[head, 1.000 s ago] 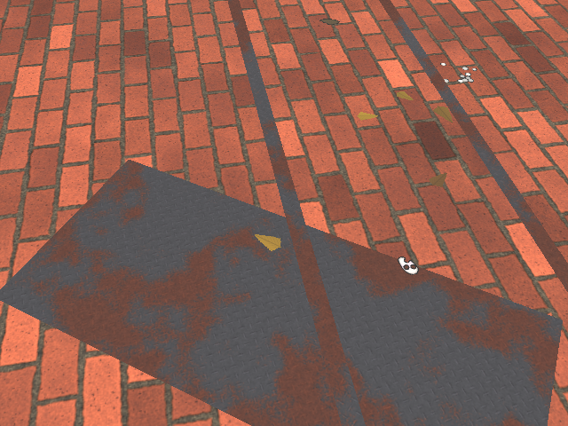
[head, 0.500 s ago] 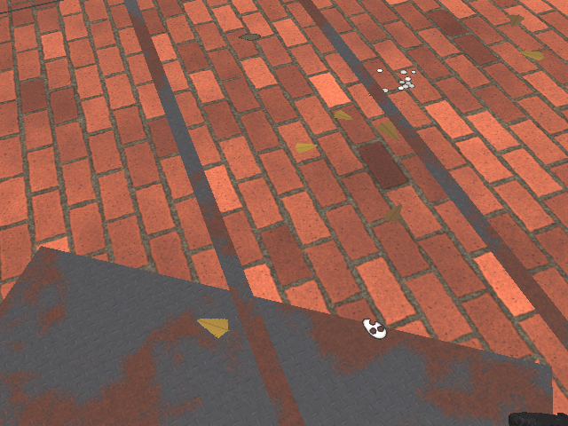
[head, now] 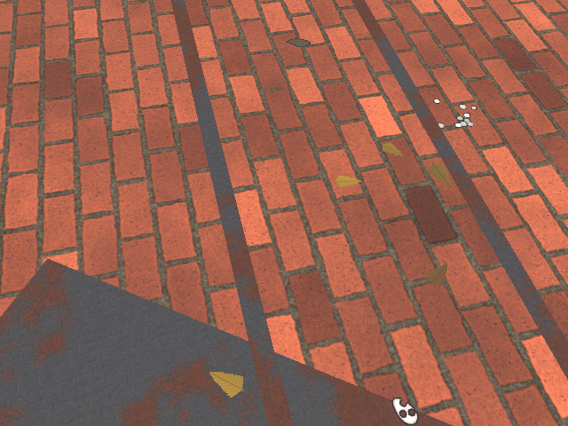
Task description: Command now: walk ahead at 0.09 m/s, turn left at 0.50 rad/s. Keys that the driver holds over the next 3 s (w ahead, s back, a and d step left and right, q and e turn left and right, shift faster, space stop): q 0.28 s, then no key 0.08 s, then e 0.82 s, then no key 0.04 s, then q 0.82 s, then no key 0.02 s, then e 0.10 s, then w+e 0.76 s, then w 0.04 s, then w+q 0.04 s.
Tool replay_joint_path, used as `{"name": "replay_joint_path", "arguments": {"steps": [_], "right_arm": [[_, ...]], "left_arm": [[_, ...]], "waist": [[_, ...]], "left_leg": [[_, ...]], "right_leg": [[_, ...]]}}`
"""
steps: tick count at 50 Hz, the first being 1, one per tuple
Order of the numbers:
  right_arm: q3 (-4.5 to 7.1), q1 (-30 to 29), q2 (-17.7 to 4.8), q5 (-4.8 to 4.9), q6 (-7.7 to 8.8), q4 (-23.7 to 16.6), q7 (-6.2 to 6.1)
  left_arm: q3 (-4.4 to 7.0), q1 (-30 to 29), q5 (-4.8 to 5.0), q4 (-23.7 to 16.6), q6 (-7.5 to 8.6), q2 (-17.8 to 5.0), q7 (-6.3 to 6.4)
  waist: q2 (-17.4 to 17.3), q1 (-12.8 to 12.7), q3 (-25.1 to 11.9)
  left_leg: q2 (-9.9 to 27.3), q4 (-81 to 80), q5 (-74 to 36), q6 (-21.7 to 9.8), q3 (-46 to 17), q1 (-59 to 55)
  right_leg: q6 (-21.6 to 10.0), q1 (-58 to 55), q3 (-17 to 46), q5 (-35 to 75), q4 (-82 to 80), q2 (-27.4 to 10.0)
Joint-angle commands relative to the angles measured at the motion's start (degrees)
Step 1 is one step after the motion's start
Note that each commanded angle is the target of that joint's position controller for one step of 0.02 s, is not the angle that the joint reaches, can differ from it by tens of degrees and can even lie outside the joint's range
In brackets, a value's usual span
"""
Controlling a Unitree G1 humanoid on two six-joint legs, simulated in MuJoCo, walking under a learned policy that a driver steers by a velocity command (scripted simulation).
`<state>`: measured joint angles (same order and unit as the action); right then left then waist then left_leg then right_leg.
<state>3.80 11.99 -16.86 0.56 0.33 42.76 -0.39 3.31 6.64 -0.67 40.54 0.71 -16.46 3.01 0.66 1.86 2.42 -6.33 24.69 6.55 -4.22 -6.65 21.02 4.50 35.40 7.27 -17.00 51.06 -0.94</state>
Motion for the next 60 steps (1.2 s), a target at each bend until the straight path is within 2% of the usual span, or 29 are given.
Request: {"name": "replay_joint_path", "arguments": {"steps": [1, 5, 8, 9, 10, 11, 12, 14, 18, 21, 25, 26, 27, 28, 29, 30, 32, 35, 38, 41, 43, 44, 45, 46, 47, 49, 50, 53, 60], "right_arm": [[2.6, -2.1, -9.4, 0.36, -0.51, -5.3, -1.22], [2.83, -0.9, -9.4, 0.11, -1.58, -6.2, -1.52], [2.45, -2.6, -8.0, 1.0, -2.18, -7.7, -1.66], [1.62, -0.5, -5.2, 0.51, -2.22, -8.2, -1.58], [1.31, 2.6, -3.6, 0.52, -1.74, -9.6, -1.28], [2.69, 2.5, -9.0, -0.43, -0.99, -9.2, -0.94], [3.7, 2.7, -11.3, 0.01, -1.12, -8.1, -0.75], [3.78, 3.1, -9.8, 0.31, -2.7, -6.7, -1.23], [1.95, -0.9, -4.4, 0.63, -3.12, -9.1, -0.95], [0.49, -2.4, -1.6, -0.52, -2.6, -9.6, -0.49], [1.04, 0.6, -2.5, -0.69, -2.15, -7.2, -0.09], [1.54, 0.6, -5.0, -0.92, -2.02, -7.7, -0.37], [2.32, 2.8, -8.9, -1.48, -2.09, -8.4, -1.1], [2.97, 0.9, -11.9, -2.06, -2.6, -8.3, -1.58], [2.56, -0.7, -8.8, -2.07, -2.38, -8.0, -1.26], [2.27, -2.5, -7.4, -2.0, -1.97, -8.6, -1.17], [2.58, -1.8, -7.9, -1.69, -1.07, -8.5, -1.6], [2.6, -3.3, -7.1, -0.95, -0.33, -7.9, -1.97], [2.95, -6.3, -7.2, -0.59, -0.88, -7.9, -1.95], [3.49, -5.6, -8.5, 0.19, -1.43, -7.1, -1.94], [3.38, -5.8, -8.1, 1.23, -1.46, -6.4, -1.89], [2.97, -2.3, -6.0, 0.6, -1.28, -5.2, -1.58], [1.34, -2.9, -1.7, -2.9, -1.18, -7.9, -1.26], [1.85, -9.0, -4.1, -1.83, -0.73, -9.6, -1.68], [2.43, -10.1, -6.1, -0.44, -0.81, -9.3, -1.95], [3.04, -8.4, -7.0, -0.75, -1.17, -7.3, -2.66], [3.25, -7.4, -7.3, -1.0, -1.32, -6.9, -2.79], [2.97, -5.6, -5.7, -0.59, -1.1, -5.9, -2.23], [2.43, -7.6, -4.8, -0.41, -0.3, -5.9, -1.79]], "left_arm": [[1.28, 1.7, 0.28, -3.3, 0.08, -4.2, 0.17], [1.5, 0.0, 0.83, -4.3, 1.8, -5.0, -0.73], [2.33, 4.7, 1.03, -3.0, 2.94, -6.3, -1.45], [3.13, 5.7, 0.08, -3.4, 2.76, -9.6, -1.15], [3.97, 3.8, -1.69, -3.7, 1.72, -13.8, -0.95], [3.6, 4.9, -1.95, -4.1, 1.61, -10.6, -1.08], [2.83, 3.5, -1.4, -4.9, 1.58, -8.0, -0.92], [2.19, 0.4, -0.07, -5.5, 1.12, -5.8, -0.79], [2.37, 2.4, -0.32, -4.3, -0.02, -7.0, -0.59], [2.04, 1.8, 0.22, -3.5, -0.31, -6.7, -1.12], [1.46, 2.7, 1.93, -2.0, 0.02, -6.8, -2.66], [1.42, 5.2, 1.95, -1.4, 0.46, -7.0, -2.86], [0.8, 5.7, 0.58, -2.0, 1.06, -5.5, -3.32], [0.06, 7.3, 0.25, -2.5, 1.79, -2.8, -3.8], [0.39, 4.6, 0.76, -3.2, 1.68, -4.6, -3.35], [1.3, 2.9, 1.32, -3.1, 1.2, -7.1, -2.95], [2.17, 2.4, 1.28, -3.2, -0.4, -7.5, -2.2], [2.43, 5.6, 1.9, -3.1, -2.29, -5.3, -2.1], [1.84, 4.3, 1.78, -4.5, -2.87, -3.7, -2.74], [2.29, 4.7, 2.06, -6.0, -2.98, -4.8, -4.12], [2.93, 8.8, 1.66, -5.1, -2.99, -5.2, -4.4], [3.86, 9.8, 1.14, -5.3, -2.81, -7.9, -3.81], [5.59, 10.7, 0.95, -7.1, -2.45, -16.3, -2.7], [4.86, 12.5, -1.25, -8.1, -1.11, -15.6, -3.61], [4.4, 10.8, -1.57, -8.0, 0.05, -14.4, -4.0], [3.44, 5.6, 0.77, -8.2, 0.29, -11.1, -3.17], [2.98, 3.9, 1.34, -8.5, -0.08, -10.4, -2.7], [2.57, 3.9, 0.87, -9.1, -0.58, -9.8, -1.82], [3.17, 3.8, 0.88, -9.7, -1.68, -10.9, -1.02]], "waist": [[-7.8, -1.4, -9.6], [-10.1, -0.6, -8.8], [-9.5, -3.6, -9.2], [-2.9, -2.4, -11.5], [14.3, 1.2, -9.3], [13.9, -0.9, -10.1], [8.9, -0.9, -9.5], [5.5, -0.3, -7.2], [8.7, -2.3, -6.5], [10.2, -2.6, -8.9], [10.3, -0.9, -6.2], [8.9, -1.3, -6.5], [2.3, -1.6, -9.5], [-9.9, -4.2, -9.2], [-13.7, -2.4, -8.5], [-12.7, -1.6, -5.6], [-14.3, 0.0, -3.8], [-10.0, -1.8, -3.5], [-10.3, -1.6, -4.5], [-10.8, -1.5, -6.6], [-8.8, -3.7, -7.3], [-1.2, -3.1, -7.0], [19.0, -1.6, -6.9], [14.4, -6.3, -10.5], [8.6, -5.7, -8.6], [4.1, -3.1, -6.2], [5.0, -2.0, -6.0], [5.6, -1.6, -7.8], [7.1, -3.0, -6.5]], "left_leg": [[12.7, -6.1, -0.8, -7.8, -15.3, -4.8], [13.1, -3.0, -4.3, -7.5, -20.2, -8.1], [9.9, 2.4, -6.2, -4.1, -20.8, -6.8], [6.5, 10.4, 7.6, -1.2, -16.5, -0.8], [-3.0, 20.9, 28.0, 2.4, -4.6, 11.7], [0.2, 34.7, 31.8, 5.4, -2.2, 15.4], [2.0, 40.8, 28.0, 6.7, -2.1, 15.7], [3.5, 45.7, 21.8, 8.8, -0.7, 16.9], [3.7, 38.3, 17.8, 10.1, 3.2, 14.1], [5.7, 23.5, 18.6, 9.2, 4.7, 3.4], [3.8, -3.4, 2.6, 6.8, 8.0, -11.3], [6.1, -5.2, -2.1, 5.1, 4.9, -17.0], [14.4, -2.5, -14.1, 2.6, -1.9, -23.8], [21.7, -0.7, -18.6, -3.0, -5.7, -22.2], [23.2, -3.4, -10.0, -6.8, -7.4, -14.9], [21.7, -4.3, -6.5, -6.8, -6.7, -13.4], [24.1, -4.7, -12.6, -8.2, -7.4, -13.7], [25.3, -4.3, -20.0, -9.0, -4.0, -13.8], [23.2, -3.4, -19.0, -7.5, 1.6, -12.5], [24.1, -0.7, -18.0, -6.5, 2.9, -13.9], [22.3, 4.9, -10.8, -2.8, 6.0, -10.6], [18.6, 13.4, -0.2, 1.7, 10.6, -4.5], [10.1, 33.1, 29.8, 8.5, 14.8, 12.9], [5.9, 43.3, 35.6, 8.5, 4.7, 17.0], [7.0, 47.2, 31.8, 7.7, 2.4, 18.3], [8.9, 44.7, 22.2, 7.1, 1.5, 18.8], [8.8, 43.6, 19.0, 7.5, 1.6, 16.5], [6.9, 41.5, 13.8, 8.5, 2.2, 13.7], [5.9, 24.7, 12.6, 9.9, 1.0, 10.8]], "right_leg": [[0.5, -5.5, -1.0, 3.1, -4.9, 1.9], [-0.3, -8.9, -0.5, 0.3, -13.8, 3.4], [-2.7, -20.8, -1.0, 10.8, -30.3, 1.3], [-6.6, -28.9, 6.1, 16.6, -30.7, -8.9], [-15.7, -32.6, 19.0, 32.8, -31.2, -20.0], [-21.0, -31.6, 23.3, 37.5, -31.3, -24.6], [-19.9, -30.7, 17.6, 36.7, -30.1, -21.8], [-15.6, -29.3, 8.3, 32.4, -29.0, -15.5], [-16.7, -28.6, 1.9, 33.1, -30.4, -12.2], [-17.0, -26.6, 1.0, 32.4, -29.6, -11.7], [-14.7, -21.6, 2.7, 23.7, -27.7, -9.5], [-11.7, -18.2, 3.9, 19.5, -27.3, -8.7], [-7.9, -14.0, 2.2, 9.7, -22.6, -5.9], [-4.5, -9.3, -3.7, -3.8, -18.5, -0.4], [-2.8, -11.7, -6.3, -7.3, -15.6, -0.5], [-2.4, -10.8, -6.9, -6.6, -11.7, -0.2], [-2.1, -6.0, -6.6, -13.4, -0.9, 0.1], [-1.4, -3.1, -5.1, -15.2, 8.4, -1.3], [-1.4, -8.0, -8.0, -9.8, 0.5, -1.8], [-2.9, -13.1, -10.6, -4.9, -9.1, -0.7], [-5.4, -21.3, -12.6, 5.0, -20.7, 1.9], [-7.7, -27.5, -6.6, 16.7, -26.1, 0.0], [-16.1, -36.2, 17.5, 40.1, -28.4, -16.8], [-25.9, -33.1, 25.4, 40.8, -30.7, -22.2], [-24.9, -31.7, 21.3, 34.7, -31.4, -19.8], [-18.8, -30.2, 14.6, 25.6, -30.7, -14.1], [-17.6, -28.1, 12.6, 25.5, -31.0, -12.3], [-17.4, -28.3, 11.0, 25.0, -31.6, -10.1], [-17.6, -27.7, 15.7, 11.9, -31.8, -8.9]]}}
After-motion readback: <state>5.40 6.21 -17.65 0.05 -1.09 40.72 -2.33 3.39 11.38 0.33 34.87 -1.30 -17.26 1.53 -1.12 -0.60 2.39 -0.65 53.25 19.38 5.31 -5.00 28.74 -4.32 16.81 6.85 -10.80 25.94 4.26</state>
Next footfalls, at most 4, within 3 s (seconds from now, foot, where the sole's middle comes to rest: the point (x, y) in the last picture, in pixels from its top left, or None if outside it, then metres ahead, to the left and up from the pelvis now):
0.18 right None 0.13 -0.15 -0.78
0.54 left None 0.06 0.11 -0.78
0.88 right None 0.09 -0.15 -0.78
1.38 left None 0.12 0.08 -0.78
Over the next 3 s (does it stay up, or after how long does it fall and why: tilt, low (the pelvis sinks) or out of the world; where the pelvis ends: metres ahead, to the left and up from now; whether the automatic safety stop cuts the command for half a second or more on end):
stays up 0.35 -0.03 -0.01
